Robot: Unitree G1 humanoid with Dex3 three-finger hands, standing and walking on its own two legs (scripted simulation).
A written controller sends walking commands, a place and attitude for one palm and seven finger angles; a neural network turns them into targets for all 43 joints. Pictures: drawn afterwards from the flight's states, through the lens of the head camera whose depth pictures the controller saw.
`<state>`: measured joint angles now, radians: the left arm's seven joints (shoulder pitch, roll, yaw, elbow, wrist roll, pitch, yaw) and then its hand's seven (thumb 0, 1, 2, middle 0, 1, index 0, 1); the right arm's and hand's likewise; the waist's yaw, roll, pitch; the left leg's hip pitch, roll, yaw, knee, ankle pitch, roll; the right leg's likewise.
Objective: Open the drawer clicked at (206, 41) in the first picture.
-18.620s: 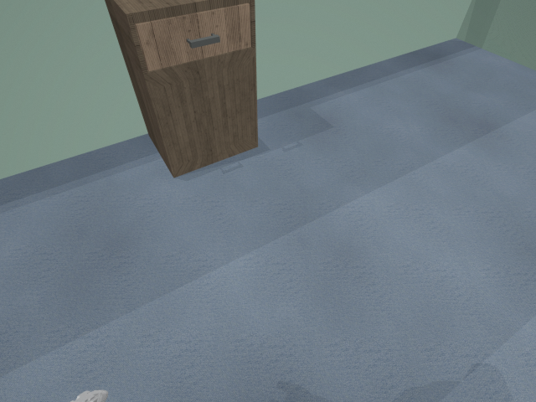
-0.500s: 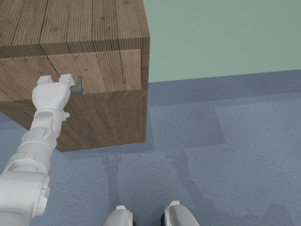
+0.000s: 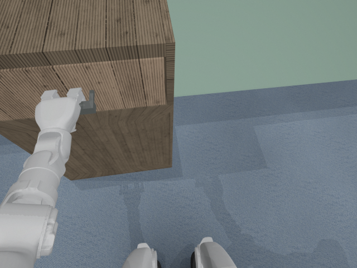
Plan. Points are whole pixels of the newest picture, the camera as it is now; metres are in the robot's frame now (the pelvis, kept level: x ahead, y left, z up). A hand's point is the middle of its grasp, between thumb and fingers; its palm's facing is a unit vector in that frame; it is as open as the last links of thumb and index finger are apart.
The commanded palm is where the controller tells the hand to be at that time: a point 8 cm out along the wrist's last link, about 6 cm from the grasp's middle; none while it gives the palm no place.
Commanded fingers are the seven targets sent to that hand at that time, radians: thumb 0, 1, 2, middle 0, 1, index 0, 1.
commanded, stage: pull the drawer open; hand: left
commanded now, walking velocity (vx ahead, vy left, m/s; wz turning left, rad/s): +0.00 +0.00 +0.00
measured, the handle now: (68, 102) +0.51 +0.26 +0.00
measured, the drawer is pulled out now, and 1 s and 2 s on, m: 0.00 0.11 0.23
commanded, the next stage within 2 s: none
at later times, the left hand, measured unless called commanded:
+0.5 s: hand (68, 143) +0.41 +0.25 -0.03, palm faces -0.04 -0.06 -1.00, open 5.7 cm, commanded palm +0.37 +0.24 +0.03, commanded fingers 0.00 0.90 0.90 -0.40 -1.35 -0.40 -1.35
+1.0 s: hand (66, 168) +0.34 +0.24 -0.02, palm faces -0.04 -0.05 -1.00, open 5.7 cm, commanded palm +0.31 +0.24 +0.03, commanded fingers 0.00 0.90 0.90 -0.40 -1.35 -0.40 -1.35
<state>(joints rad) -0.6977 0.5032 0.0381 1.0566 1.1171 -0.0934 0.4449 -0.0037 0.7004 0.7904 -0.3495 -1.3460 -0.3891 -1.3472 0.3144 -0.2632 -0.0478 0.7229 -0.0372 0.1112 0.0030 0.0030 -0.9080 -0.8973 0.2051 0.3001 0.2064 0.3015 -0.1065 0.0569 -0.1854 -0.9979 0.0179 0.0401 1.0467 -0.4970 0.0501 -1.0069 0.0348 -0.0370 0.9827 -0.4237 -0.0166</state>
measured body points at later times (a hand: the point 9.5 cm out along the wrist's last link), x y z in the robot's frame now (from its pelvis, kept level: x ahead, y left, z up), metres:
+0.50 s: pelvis +0.03 +0.01 +0.02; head +0.13 +0.01 +0.46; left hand +0.40 +0.25 +0.03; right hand +0.11 -0.26 -0.11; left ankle -0.01 +0.09 -0.66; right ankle +0.01 -0.11 -0.66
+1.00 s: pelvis +0.03 +0.00 +0.02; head +0.11 +0.00 +0.47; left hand +0.34 +0.24 +0.03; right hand +0.16 -0.25 -0.10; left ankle -0.01 +0.09 -0.66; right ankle +0.01 -0.11 -0.66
